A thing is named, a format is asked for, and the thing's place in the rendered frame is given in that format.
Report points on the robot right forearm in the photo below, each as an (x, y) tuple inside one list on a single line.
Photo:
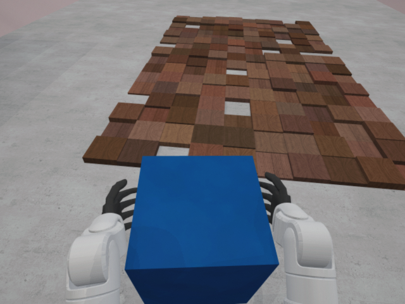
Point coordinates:
[(308, 256)]

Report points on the left robot hand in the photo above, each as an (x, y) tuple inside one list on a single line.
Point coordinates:
[(113, 204)]

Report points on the carton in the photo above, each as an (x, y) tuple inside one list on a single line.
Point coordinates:
[(200, 232)]

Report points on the right robot hand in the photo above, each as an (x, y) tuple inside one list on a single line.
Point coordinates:
[(279, 193)]

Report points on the robot left forearm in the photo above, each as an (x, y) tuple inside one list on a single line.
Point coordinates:
[(93, 262)]

